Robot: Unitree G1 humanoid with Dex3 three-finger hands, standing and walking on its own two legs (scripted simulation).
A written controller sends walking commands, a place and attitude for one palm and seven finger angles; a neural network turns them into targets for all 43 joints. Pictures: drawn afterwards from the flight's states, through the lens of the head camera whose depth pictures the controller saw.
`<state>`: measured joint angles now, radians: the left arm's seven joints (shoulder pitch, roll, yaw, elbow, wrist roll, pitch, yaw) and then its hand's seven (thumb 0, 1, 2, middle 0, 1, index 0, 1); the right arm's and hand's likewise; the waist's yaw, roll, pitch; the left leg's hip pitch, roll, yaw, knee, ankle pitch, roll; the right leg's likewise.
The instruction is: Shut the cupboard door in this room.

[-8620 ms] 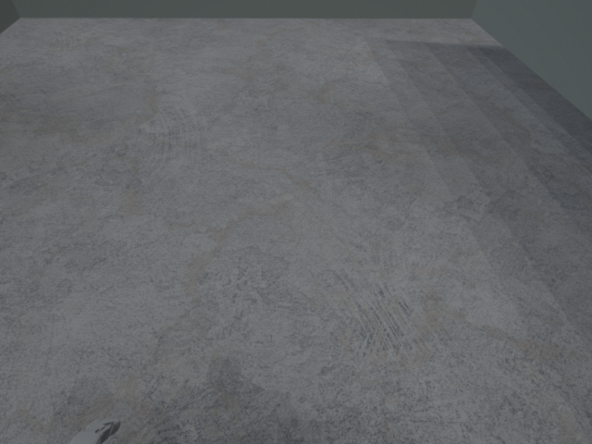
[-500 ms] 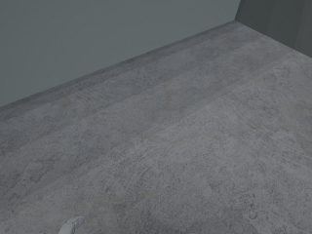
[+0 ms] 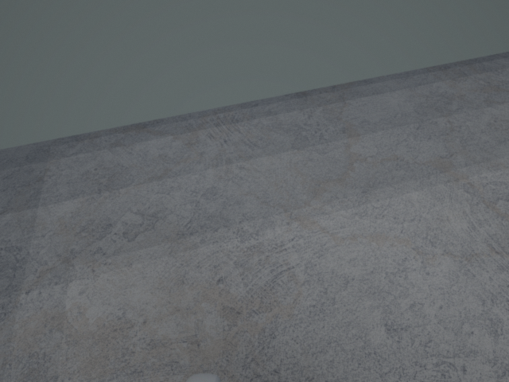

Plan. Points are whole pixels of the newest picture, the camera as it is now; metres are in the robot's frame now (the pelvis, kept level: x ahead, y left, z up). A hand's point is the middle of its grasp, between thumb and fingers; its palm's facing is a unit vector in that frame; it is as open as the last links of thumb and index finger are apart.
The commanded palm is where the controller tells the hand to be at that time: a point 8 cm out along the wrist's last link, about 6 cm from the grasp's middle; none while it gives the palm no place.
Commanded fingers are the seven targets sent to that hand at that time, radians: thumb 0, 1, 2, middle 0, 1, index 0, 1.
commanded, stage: turn or walk to find it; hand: left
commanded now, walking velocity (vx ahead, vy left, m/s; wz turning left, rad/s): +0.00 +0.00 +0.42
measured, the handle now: out of the picture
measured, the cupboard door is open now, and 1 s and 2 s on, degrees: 83 83 83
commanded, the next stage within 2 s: none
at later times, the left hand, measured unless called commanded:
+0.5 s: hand out of the picture +0.04 +0.25 -0.16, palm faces +0.20 -0.95 -0.25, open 7.4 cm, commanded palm none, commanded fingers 0.00 0.90 0.90 -0.20 -0.30 -0.20 -0.30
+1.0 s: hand out of the picture -0.07 +0.20 -0.16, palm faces +0.43 -0.87 -0.25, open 7.3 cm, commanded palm none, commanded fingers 0.00 0.90 0.90 -0.20 -0.30 -0.20 -0.30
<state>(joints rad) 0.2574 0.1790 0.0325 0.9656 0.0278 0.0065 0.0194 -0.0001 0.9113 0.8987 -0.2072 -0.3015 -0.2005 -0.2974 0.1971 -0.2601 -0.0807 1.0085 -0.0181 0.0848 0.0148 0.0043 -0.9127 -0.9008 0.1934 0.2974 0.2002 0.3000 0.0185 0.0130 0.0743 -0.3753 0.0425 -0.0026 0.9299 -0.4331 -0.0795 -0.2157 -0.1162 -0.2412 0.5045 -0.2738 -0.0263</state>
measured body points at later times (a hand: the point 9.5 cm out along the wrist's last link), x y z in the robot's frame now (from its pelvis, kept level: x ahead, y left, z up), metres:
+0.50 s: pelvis -0.02 +0.03 +0.00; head +0.01 +0.04 +0.45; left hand +0.03 +0.30 -0.14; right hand +0.09 -0.19 -0.15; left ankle -0.03 +0.14 -0.74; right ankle +0.00 -0.11 -0.70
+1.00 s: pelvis -0.04 +0.00 +0.00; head +0.00 +0.01 +0.45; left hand -0.09 +0.25 -0.14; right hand +0.11 -0.22 -0.16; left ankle -0.11 +0.13 -0.70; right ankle +0.00 -0.10 -0.74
